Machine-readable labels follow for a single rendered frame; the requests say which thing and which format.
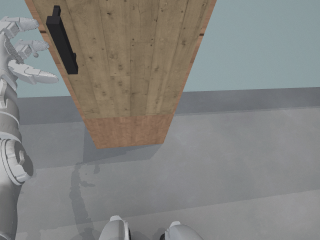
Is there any robot left hand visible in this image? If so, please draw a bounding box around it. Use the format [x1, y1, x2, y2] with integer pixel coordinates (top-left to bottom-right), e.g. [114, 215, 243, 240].
[0, 16, 59, 85]

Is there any left robot forearm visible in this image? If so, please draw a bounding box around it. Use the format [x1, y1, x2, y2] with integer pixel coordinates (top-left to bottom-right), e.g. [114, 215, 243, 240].
[0, 69, 22, 144]

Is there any cupboard door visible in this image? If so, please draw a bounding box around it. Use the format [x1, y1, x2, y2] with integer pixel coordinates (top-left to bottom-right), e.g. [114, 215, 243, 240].
[32, 0, 212, 119]

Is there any left robot upper arm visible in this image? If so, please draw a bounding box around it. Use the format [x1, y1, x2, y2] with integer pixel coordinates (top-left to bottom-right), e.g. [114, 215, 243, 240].
[0, 139, 34, 240]

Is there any left robot thigh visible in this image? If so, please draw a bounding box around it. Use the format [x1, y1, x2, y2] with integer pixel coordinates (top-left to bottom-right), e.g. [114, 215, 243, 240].
[99, 219, 130, 240]

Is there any handle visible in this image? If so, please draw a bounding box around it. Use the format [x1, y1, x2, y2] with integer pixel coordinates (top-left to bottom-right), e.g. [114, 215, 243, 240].
[46, 5, 79, 75]

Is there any left robot shin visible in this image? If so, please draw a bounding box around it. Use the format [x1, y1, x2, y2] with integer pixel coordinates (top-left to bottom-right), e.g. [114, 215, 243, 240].
[110, 215, 123, 222]

